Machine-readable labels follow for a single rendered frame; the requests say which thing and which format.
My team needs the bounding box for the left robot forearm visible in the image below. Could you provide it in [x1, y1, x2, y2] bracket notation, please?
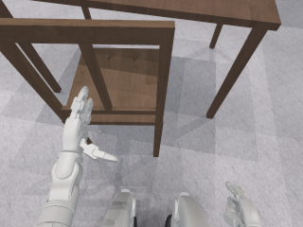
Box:
[32, 150, 83, 227]

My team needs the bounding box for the robot right hand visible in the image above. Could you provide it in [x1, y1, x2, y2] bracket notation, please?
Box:
[223, 181, 262, 227]

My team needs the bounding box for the chair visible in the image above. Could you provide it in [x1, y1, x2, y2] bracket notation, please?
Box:
[0, 18, 175, 157]

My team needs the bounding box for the table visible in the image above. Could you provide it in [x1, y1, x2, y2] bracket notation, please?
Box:
[0, 0, 281, 119]

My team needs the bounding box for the robot left thigh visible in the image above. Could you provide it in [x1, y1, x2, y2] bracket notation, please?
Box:
[100, 192, 136, 227]

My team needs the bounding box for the robot left hand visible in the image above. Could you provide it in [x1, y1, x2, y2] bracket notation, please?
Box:
[62, 86, 118, 163]

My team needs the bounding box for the robot right thigh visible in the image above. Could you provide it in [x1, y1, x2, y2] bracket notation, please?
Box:
[172, 195, 210, 227]

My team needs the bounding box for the robot thigh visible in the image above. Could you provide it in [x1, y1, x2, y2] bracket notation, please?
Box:
[100, 192, 136, 227]
[172, 195, 210, 227]

